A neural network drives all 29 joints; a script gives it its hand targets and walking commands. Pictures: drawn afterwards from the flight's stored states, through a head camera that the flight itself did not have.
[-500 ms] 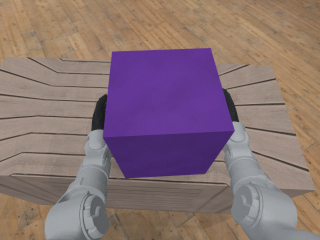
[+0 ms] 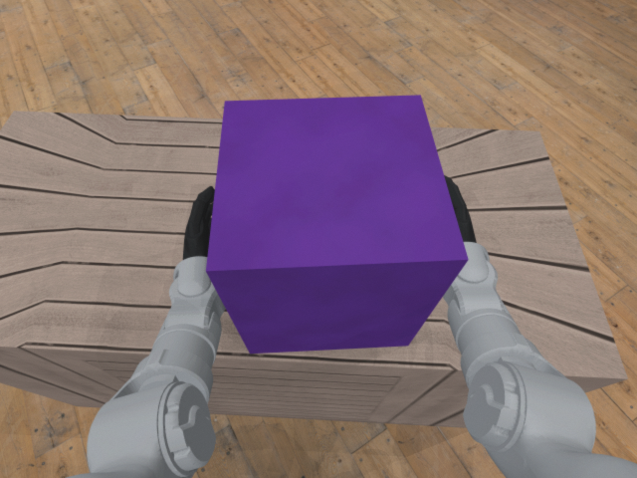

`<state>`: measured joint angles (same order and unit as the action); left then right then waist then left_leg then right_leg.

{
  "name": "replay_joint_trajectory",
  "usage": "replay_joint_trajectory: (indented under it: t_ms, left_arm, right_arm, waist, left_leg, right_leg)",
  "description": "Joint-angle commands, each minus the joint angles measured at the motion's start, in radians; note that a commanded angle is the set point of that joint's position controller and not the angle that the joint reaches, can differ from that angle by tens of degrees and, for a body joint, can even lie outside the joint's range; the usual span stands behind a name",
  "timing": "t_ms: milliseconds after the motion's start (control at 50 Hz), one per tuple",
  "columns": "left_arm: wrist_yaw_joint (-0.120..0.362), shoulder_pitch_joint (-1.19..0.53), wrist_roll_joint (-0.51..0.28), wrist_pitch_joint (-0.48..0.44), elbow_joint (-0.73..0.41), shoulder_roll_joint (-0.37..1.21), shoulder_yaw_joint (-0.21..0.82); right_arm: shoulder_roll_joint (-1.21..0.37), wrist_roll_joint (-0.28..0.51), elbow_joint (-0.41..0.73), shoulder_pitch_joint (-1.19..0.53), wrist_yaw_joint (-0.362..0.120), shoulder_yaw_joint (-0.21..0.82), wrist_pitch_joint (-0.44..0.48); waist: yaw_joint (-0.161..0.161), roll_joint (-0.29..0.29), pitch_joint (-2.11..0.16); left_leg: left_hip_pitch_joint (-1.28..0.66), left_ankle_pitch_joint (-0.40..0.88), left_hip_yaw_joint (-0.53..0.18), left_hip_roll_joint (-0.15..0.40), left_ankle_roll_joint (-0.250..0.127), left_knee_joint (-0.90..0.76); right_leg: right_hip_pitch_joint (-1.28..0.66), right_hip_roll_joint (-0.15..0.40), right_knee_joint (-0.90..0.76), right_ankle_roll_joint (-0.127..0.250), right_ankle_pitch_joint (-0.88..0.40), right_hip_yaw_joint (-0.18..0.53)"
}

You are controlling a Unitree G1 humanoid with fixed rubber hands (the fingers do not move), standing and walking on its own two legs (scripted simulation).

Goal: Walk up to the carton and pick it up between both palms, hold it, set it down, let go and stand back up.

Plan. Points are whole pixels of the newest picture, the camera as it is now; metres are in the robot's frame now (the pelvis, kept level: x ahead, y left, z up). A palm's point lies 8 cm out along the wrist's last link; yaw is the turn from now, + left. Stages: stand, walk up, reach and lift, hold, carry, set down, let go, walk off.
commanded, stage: reach and lift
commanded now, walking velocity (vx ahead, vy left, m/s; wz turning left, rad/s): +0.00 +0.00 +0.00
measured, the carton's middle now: (326, 237) +0.43 +0.02 +0.00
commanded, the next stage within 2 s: none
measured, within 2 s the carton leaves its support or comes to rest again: leaves its support in 0.18 s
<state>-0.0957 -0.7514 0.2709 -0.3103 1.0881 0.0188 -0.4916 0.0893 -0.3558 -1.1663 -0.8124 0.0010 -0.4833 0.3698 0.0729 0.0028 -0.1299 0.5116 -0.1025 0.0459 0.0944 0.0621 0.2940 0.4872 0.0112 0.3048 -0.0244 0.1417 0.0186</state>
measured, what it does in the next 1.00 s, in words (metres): stands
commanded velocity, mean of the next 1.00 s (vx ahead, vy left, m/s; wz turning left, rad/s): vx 0.00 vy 0.00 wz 0.00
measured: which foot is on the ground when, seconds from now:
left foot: down 0.00-1.00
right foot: down 0.00-1.00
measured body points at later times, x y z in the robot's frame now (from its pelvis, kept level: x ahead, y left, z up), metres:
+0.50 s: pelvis -0.03 +0.00 -0.01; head +0.07 +0.01 +0.43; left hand +0.39 +0.19 +0.02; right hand +0.43 -0.14 +0.04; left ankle +0.00 +0.16 -0.74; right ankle -0.02 -0.13 -0.74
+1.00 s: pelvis -0.03 +0.00 -0.01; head +0.05 +0.00 +0.43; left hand +0.39 +0.18 +0.02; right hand +0.42 -0.15 +0.04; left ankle +0.00 +0.16 -0.74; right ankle -0.02 -0.13 -0.74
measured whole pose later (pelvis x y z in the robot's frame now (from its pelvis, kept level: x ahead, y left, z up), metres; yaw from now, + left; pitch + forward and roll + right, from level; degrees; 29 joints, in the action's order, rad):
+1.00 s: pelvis -0.03 +0.00 -0.01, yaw +1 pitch +23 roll -1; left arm -0.14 -0.82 -0.05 -0.49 1.35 -0.06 -0.24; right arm 0.17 -0.14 -1.43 -0.90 0.11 -0.20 0.53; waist 0.04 0.02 -0.25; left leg 0.72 -0.12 0.01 0.10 0.06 0.44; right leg 0.67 0.00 0.41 -0.02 0.14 0.00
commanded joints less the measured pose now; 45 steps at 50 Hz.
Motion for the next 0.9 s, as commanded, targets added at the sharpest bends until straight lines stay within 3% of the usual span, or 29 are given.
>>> replay_joint_trajectory:
  t_ms: [0,140,360,480,660,880]
  left_arm:
    - [0.097,-0.512,0.055,-0.079,-0.029,0.499,0.268]
    - [0.103,-0.537,0.044,-0.155,0.023,0.508,0.286]
    - [0.115,-0.604,0.031,-0.213,0.115,0.486,0.304]
    - [0.116,-0.617,0.019,-0.223,0.161,0.473,0.306]
    - [0.124,-0.614,-0.036,-0.231,0.194,0.483,0.350]
    - [0.130,-0.655,-0.157,-0.227,0.162,0.530,0.476]
  right_arm:
    - [-0.552,-0.081,0.035,-0.527,-0.113,0.290,0.115]
    - [-0.531,-0.109,-0.037,-0.581,-0.095,0.308,0.222]
    - [-0.472,-0.151,-0.185,-0.631,-0.085,0.237,0.302]
    - [-0.453,-0.157,-0.225,-0.652,-0.081,0.215,0.311]
    - [-0.463,-0.108,-0.234,-0.666,-0.074,0.284,0.314]
    - [-0.531,0.044,-0.146,-0.686,-0.063,0.472,0.274]
  waist:
    - [0.011,-0.056,-0.642]
    - [-0.001,-0.073,-0.680]
    - [-0.014,-0.051,-0.669]
    - [-0.012,-0.046,-0.677]
    - [-0.015,-0.049,-0.729]
    - [-0.024,-0.039,-0.807]
  left_leg:
    - [-0.248,0.373,0.097,-0.071,-0.024,0.071]
    - [-0.203,0.354,0.095,-0.068,-0.021,0.070]
    - [-0.217,0.223,0.108,-0.067,-0.029,0.059]
    - [-0.211,0.195,0.113,-0.069,-0.030,0.066]
    - [-0.199,0.276,0.099,-0.071,-0.023,0.116]
    - [-0.176,0.329,0.055,-0.081,-0.017,0.185]
  right_leg:
    - [-0.362,-0.043,0.090,-0.022,-0.602,-0.099]
    - [-0.362,-0.040,0.103,-0.022,-0.658,-0.108]
    - [-0.208,-0.043,0.065,0.005,-0.390,-0.138]
    - [-0.158,-0.045,0.065,0.015,-0.328,-0.140]
    - [-0.161,-0.052,0.099,0.015,-0.434,-0.130]
    - [-0.203,-0.064,0.166,0.001,-0.589,-0.114]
